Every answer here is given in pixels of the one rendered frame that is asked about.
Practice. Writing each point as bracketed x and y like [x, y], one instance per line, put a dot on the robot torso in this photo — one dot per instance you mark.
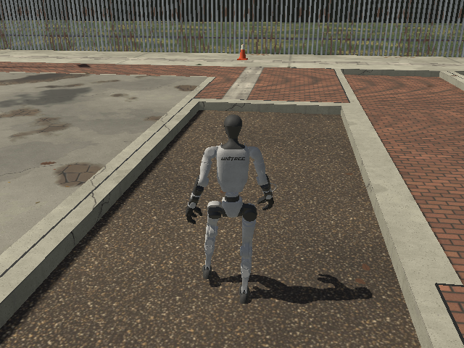
[232, 175]

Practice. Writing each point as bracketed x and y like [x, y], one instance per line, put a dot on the left robot forearm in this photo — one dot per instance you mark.
[195, 195]

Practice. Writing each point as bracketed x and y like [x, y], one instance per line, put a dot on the robot right shin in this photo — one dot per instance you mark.
[246, 265]

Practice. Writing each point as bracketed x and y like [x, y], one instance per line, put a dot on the right robot forearm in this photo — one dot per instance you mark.
[266, 189]

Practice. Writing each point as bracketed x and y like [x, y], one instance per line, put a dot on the left robot upper arm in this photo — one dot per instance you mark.
[209, 153]

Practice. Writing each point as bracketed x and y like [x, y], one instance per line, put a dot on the left robot hand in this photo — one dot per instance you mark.
[189, 213]

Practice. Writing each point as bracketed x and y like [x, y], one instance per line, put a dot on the right robot hand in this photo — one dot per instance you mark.
[263, 200]

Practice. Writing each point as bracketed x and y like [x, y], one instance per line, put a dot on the right robot upper arm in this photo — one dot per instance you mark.
[259, 164]

